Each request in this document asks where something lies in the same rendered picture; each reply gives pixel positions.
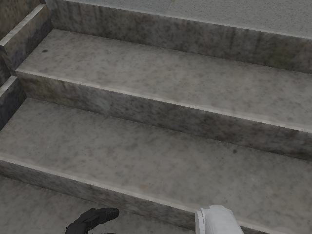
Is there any robot right thigh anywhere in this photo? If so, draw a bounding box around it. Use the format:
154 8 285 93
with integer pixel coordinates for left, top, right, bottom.
195 205 244 234

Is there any left robot hand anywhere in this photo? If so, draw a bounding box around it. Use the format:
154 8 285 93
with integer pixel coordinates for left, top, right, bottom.
65 208 120 234

